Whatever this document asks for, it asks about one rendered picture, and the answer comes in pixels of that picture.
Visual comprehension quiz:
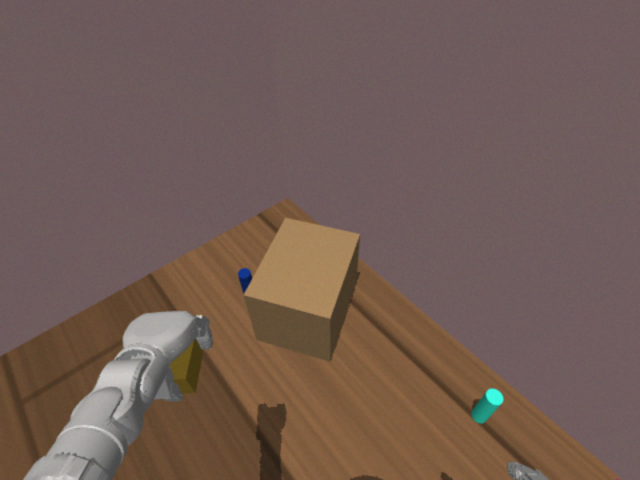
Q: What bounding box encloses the right robot hand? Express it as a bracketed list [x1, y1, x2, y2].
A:
[507, 461, 549, 480]

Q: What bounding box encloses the left robot arm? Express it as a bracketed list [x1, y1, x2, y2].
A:
[23, 344, 168, 480]

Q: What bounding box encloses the left robot hand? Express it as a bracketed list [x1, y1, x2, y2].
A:
[123, 311, 213, 402]

